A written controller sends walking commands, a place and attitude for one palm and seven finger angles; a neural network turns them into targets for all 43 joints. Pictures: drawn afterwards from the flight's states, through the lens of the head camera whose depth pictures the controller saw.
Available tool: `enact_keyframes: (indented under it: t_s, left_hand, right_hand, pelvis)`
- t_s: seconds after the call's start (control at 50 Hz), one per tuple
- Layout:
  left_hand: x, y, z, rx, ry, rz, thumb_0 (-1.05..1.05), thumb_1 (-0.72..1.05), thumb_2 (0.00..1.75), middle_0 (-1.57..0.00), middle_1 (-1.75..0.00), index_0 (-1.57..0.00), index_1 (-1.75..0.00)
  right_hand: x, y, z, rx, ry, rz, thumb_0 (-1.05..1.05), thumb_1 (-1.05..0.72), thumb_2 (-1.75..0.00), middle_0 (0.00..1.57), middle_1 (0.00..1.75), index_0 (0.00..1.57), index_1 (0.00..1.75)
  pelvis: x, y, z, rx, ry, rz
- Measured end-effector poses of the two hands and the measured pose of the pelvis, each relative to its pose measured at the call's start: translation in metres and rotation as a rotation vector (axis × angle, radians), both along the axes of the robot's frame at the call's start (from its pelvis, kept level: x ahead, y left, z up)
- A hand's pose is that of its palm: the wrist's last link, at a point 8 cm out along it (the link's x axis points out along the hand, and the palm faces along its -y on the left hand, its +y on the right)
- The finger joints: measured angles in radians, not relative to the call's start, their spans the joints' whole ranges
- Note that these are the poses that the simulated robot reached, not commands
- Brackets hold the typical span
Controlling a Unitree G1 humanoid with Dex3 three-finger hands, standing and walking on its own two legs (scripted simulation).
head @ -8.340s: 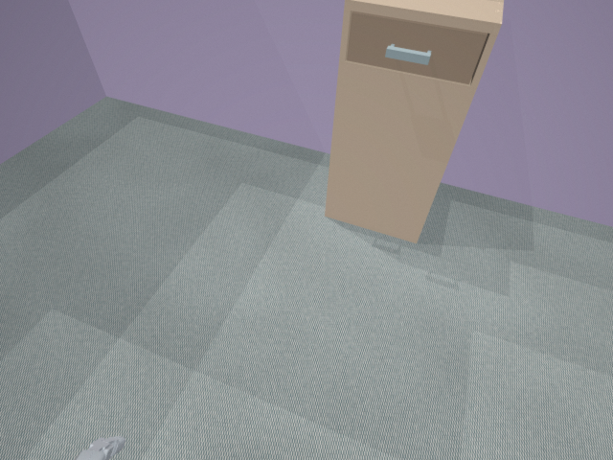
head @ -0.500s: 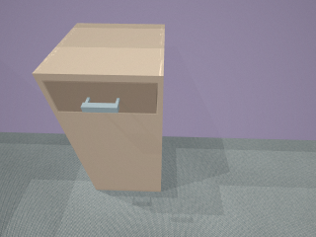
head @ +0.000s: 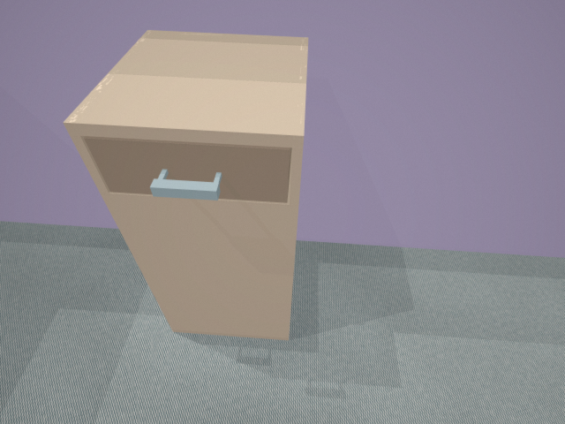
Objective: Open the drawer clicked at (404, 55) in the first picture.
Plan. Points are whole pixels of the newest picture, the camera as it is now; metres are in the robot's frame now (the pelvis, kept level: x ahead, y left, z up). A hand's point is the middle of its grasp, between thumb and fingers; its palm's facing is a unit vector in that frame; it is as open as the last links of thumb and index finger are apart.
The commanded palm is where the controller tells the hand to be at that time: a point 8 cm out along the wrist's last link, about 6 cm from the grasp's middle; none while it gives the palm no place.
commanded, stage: come to a stop and stand still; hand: left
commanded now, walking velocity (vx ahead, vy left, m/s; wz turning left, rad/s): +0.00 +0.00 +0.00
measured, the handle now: (188, 182) +0.53 +0.22 +0.02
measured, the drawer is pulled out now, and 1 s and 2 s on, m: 0.00 0.00 0.00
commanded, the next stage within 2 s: look again from close up in 0.30 s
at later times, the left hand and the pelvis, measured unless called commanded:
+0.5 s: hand out of the picture -0.02 +0.18 -0.18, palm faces +0.00 -0.99 -0.17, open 7.4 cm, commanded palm none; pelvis +0.00 +0.02 -0.01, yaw +0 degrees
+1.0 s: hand out of the picture +0.01 +0.21 -0.18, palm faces -0.01 -0.98 -0.19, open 7.4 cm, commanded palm +0.11 +0.26 -0.07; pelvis +0.01 +0.04 -0.01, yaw -1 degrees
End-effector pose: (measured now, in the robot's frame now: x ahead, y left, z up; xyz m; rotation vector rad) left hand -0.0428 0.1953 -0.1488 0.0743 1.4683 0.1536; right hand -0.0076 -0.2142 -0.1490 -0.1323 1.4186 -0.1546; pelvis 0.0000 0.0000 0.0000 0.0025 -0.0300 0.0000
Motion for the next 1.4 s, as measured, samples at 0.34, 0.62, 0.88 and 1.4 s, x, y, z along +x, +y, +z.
enact_keyframes:
  t_s: [0.34, 0.62, 0.88, 1.4]
  left_hand:
    - [0.025, 0.024, 0.004, 0.036, -0.042, -0.029, 0.00, 0.91, 0.90, -0.20, -0.30, -0.19, -0.29]
    - [0.038, 0.050, -0.005, 0.047, -0.079, -0.070, 0.01, 0.91, 0.90, -0.20, -0.30, -0.20, -0.29]
    - [0.057, 0.067, -0.002, 0.064, -0.105, -0.081, 0.00, 0.91, 0.90, -0.20, -0.30, -0.19, -0.29]
    - [0.181, 0.023, 0.143, 0.962, -0.869, -1.000, 0.00, 0.64, 0.79, -0.22, -0.47, -0.21, -0.47]
  right_hand:
    - [-0.018, 0.025, -0.003, 0.047, 0.041, -0.017, 0.00, -0.91, -0.90, 0.20, 0.30, 0.20, 0.30]
    - [-0.005, 0.029, -0.009, 0.016, -0.038, 0.005, 0.01, -0.92, -0.90, 0.20, 0.30, 0.20, 0.30]
    - [0.007, 0.035, -0.006, 0.012, -0.038, 0.020, 0.01, -0.92, -0.89, 0.20, 0.30, 0.20, 0.30]
    - [0.206, -0.027, 0.053, -0.050, -0.735, 0.244, 0.01, -0.91, -0.90, 0.20, 0.30, 0.20, 0.30]
  pelvis:
    - [0.002, 0.011, 0.000, 0.005, 0.006, -0.005]
    - [0.000, 0.032, -0.010, -0.012, 0.015, -0.004]
    - [0.007, 0.038, -0.009, 0.004, 0.015, -0.014]
    - [-0.024, -0.006, -0.033, 0.051, 0.170, -0.023]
